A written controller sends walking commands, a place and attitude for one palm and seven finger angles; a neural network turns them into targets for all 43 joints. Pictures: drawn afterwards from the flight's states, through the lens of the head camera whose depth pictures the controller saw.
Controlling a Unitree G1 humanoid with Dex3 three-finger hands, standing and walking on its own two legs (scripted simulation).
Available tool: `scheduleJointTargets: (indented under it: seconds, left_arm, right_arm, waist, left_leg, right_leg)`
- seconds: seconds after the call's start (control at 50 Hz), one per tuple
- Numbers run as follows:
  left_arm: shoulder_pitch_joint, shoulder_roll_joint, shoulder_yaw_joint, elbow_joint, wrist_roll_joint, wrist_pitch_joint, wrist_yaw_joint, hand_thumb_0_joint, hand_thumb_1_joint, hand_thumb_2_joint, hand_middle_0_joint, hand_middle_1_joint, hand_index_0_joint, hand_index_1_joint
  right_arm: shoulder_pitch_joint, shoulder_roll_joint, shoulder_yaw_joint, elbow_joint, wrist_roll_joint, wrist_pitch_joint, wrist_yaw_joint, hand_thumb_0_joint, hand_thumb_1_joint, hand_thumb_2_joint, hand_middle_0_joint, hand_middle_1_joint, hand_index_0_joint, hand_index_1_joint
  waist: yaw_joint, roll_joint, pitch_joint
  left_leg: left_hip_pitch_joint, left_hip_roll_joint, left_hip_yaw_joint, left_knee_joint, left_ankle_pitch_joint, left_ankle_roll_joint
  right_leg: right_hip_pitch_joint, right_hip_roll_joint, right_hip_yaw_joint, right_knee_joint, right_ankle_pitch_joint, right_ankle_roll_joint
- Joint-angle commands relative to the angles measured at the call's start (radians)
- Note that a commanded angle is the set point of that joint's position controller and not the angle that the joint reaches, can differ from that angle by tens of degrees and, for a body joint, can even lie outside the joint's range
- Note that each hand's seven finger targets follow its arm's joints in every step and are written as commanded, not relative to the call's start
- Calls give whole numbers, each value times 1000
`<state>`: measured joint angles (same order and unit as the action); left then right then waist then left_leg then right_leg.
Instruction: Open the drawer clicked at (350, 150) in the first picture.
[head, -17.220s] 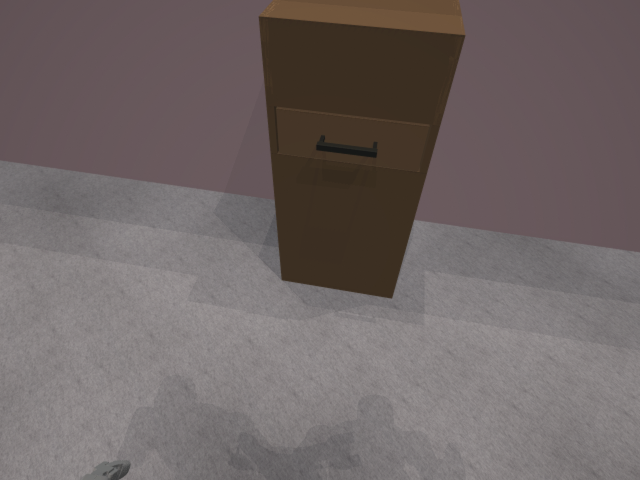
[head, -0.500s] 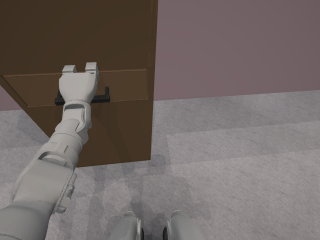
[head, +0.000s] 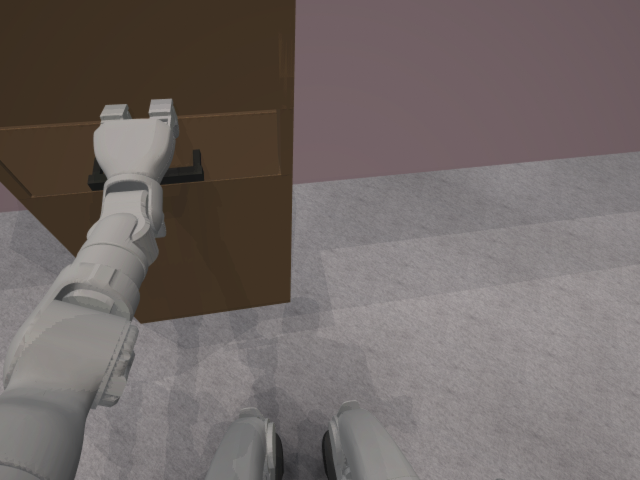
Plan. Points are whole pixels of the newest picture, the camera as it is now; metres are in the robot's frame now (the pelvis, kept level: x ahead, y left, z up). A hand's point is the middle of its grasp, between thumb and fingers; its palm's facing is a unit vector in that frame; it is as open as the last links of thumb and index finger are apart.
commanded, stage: lift the fingers back up to retry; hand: left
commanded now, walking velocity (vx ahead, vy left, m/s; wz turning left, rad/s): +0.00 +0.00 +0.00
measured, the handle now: (148, 168) +0.56 +0.20 +0.00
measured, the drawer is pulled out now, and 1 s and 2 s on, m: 0.00 0.00 0.00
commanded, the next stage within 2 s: re-aim the fingers above the handle in 0.72 s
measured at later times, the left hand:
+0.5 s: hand (109, 173) +0.51 +0.23 +0.05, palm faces -0.03 -0.03 -1.00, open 13.4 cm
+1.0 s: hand (109, 171) +0.51 +0.23 +0.05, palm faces -0.05 -0.05 -1.00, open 13.2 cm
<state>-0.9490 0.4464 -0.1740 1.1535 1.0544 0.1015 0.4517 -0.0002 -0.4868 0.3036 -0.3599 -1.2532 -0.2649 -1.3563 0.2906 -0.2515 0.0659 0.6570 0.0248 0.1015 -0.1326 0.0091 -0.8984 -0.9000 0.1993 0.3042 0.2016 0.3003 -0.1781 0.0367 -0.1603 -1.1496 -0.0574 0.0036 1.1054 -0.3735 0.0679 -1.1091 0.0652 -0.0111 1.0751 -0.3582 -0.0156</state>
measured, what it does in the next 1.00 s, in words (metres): rises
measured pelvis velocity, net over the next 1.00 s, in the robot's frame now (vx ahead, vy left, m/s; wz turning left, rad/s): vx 0.12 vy -0.02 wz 0.04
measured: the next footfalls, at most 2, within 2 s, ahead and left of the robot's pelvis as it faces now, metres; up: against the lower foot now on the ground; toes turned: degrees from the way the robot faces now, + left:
none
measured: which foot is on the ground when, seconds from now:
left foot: down 0.00-1.00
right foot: down 0.00-1.00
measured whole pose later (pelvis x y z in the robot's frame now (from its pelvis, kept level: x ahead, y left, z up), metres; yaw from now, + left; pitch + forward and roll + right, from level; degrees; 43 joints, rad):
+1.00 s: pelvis +0.12 -0.02 +0.06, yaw +2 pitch +17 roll -1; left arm -0.51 0.40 -0.10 0.85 1.03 -0.04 0.39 0.00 -0.48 0.30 -0.33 -1.21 -0.43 -1.22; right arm 0.25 -0.24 -0.05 0.67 0.01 0.13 -0.05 0.01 -0.90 -0.90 0.20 0.30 0.20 0.30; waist -0.01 0.06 -0.17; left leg -0.73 -0.05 -0.05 0.84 -0.41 0.04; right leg -0.68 0.07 -0.04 0.80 -0.42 -0.06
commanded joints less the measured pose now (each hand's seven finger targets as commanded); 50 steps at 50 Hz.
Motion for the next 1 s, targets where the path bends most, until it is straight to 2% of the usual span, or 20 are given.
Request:
scheduleJointTargets:
  seconds: [0.0,0.1,0.14,0.2,0.26,0.28,0.3,0.34,0.4,0.46,0.5,0.54,0.64,0.74,0.76,0.82,0.86,0.88,0.9,0.98]
  left_arm:
    - [-312,348,114,3,-13,75,-32,0,-500,300,-300,-1200,-300,-1200]
    - [-372,384,137,-56,-12,70,-27,0,-500,300,-300,-1200,-300,-1200]
    - [-436,405,159,-151,-14,36,-37,0,-500,300,-300,-1200,-300,-1200]
    - [-497,354,144,-291,-23,-50,-60,0,-500,300,-300,-1200,-300,-1200]
    - [-478,273,97,-324,-24,-110,-69,0,-500,300,-300,-1200,-300,-1200]
    - [-442,226,70,-297,-23,-115,-65,0,-500,300,-300,-1200,-300,-1200]
    - [-426,220,72,-286,-22,-114,-57,0,-500,300,-300,-1200,-300,-1200]
    - [-420,204,69,-285,-25,-98,-41,0,-500,300,-300,-1200,-300,-1200]
    - [-445,234,106,-334,-39,-86,-27,0,-500,300,-300,-1200,-300,-1200]
    - [-431,210,94,-369,-51,-84,-27,0,-500,300,-300,-1200,-300,-1200]
    - [-406,202,95,-393,-44,-88,-19,0,-500,300,-300,-1200,-300,-1200]
    - [-376,241,128,-421,-29,-94,-14,0,-500,300,-300,-1200,-300,-1200]
    - [-266,151,89,-424,-34,-120,-23,0,-500,300,-300,-1200,-300,-1200]
    - [-185,195,141,-462,-26,-150,-17,0,-500,300,-300,-1200,-300,-1200]
    - [-182,194,142,-497,-26,-159,-17,0,-500,300,-300,-1200,-300,-1200]
    - [-135,160,128,-518,-23,-165,-12,0,-500,300,-300,-1200,-300,-1200]
    - [-136,91,84,-554,-31,-170,-12,0,-500,300,-300,-1200,-300,-1200]
    - [-105,103,103,-549,-31,-171,-11,0,-500,300,-300,-1200,-300,-1200]
    - [-81,159,149,-542,-25,-170,-9,0,-500,300,-300,-1200,-300,-1200]
    - [-39,149,140,-597,-13,-176,-14,0,-500,300,-300,-1200,-300,-1200]
  right_arm:
    - [103,-179,-63,-76,-6,-23,-7,0,-900,-900,200,300,200,300]
    - [107,-180,-63,-81,-3,-30,-11,0,-900,-900,200,300,200,300]
    - [115,-184,-73,-83,-3,-46,-11,0,-900,-900,200,300,200,300]
    - [142,-187,-97,-70,-6,-83,-5,0,-900,-900,200,300,200,300]
    - [152,-186,-112,-43,-9,-107,4,0,-900,-900,200,300,200,300]
    - [150,-186,-115,-35,-9,-115,5,0,-900,-900,200,300,200,300]
    - [148,-189,-116,-24,-10,-121,7,0,-900,-900,200,300,200,300]
    - [161,-188,-118,-8,-15,-124,17,0,-900,-900,200,300,200,300]
    - [179,-186,-126,0,-20,-112,29,0,-900,-900,200,300,200,300]
    - [150,-174,-127,-17,-17,-97,32,0,-900,-900,200,300,200,300]
    - [140,-172,-130,-17,-15,-99,33,0,-900,-900,200,300,200,300]
    - [138,-169,-133,-18,-17,-90,33,0,-900,-900,200,300,200,300]
    - [131,-154,-141,-33,-18,-64,45,0,-900,-900,200,300,200,300]
    - [113,-145,-151,-45,-18,-30,52,0,-900,-900,200,300,200,300]
    - [108,-144,-152,-48,-20,-24,54,0,-900,-900,200,300,200,300]
    - [87,-134,-157,-52,-18,-7,62,0,-900,-900,200,300,200,300]
    - [76,-126,-164,-56,-21,-3,71,0,-900,-900,200,300,200,300]
    - [79,-124,-168,-50,-21,1,73,0,-900,-900,200,300,200,300]
    - [74,-129,-167,-51,-21,7,73,0,-900,-900,200,300,200,300]
    - [42,-120,-169,-64,-23,22,75,0,-900,-900,200,300,200,300]
  waist:
    - [12,-18,-311]
    - [14,-7,-335]
    - [15,49,-408]
    - [3,117,-529]
    - [-9,93,-466]
    - [-9,90,-400]
    - [-7,96,-350]
    - [0,133,-343]
    - [11,128,-409]
    - [19,80,-362]
    - [27,107,-317]
    - [44,111,-348]
    - [44,55,-306]
    - [66,7,-349]
    - [73,34,-385]
    - [74,35,-371]
    - [64,41,-380]
    - [72,20,-386]
    - [86,16,-384]
    - [97,18,-415]
  left_leg:
    - [207,18,-60,-205,-279,-17]
    - [240,18,-68,-238,-315,-17]
    - [305,27,-78,-246,-287,-15]
    - [478,48,-129,-267,-241,-18]
    - [546,60,-181,-307,-343,-25]
    - [534,59,-186,-316,-382,-26]
    - [537,62,-196,-329,-400,-31]
    - [560,59,-197,-344,-355,-36]
    - [634,57,-177,-348,-188,-40]
    - [643,53,-162,-382,-243,-33]
    - [662,52,-156,-398,-201,-32]
    - [694,48,-141,-389,-85,-33]
    - [707,37,-98,-360,112,-25]
    - [694,21,-56,-326,265,-13]
    - [719,19,-55,-319,318,-16]
    - [732,17,-46,-309,370,-16]
    - [758,15,-43,-298,416,-16]
    - [760,17,-41,-295,429,-14]
    - [741,15,-39,-295,430,-14]
    - [728,3,-28,-289,469,-10]
  right_leg:
    - [168,-23,10,-218,-269,-9]
    - [202,-23,8,-240,-286,-4]
    - [219,-20,5,-230,-233,-5]
    - [200,-18,-9,-220,-146,-7]
    - [127,-16,-17,-246,-174,-10]
    - [95,-15,-18,-257,-194,-11]
    - [69,-16,-23,-257,-197,-15]
    - [82,-15,-28,-257,-156,-21]
    - [169,-12,-26,-280,-81,-23]
    - [225,-13,-18,-336,-116,-22]
    - [235,-13,-22,-344,-89,-27]
    - [288,-9,-21,-349,-39,-31]
    - [354,-3,-20,-379,53,-31]
    - [475,-4,4,-384,192,-27]
    - [493,-5,6,-372,239,-30]
    - [501,-5,9,-368,299,-27]
    - [505,-6,10,-368,341,-27]
    - [517,-5,11,-363,363,-25]
    - [538,-6,15,-360,379,-26]
    - [601,-13,31,-351,476,-20]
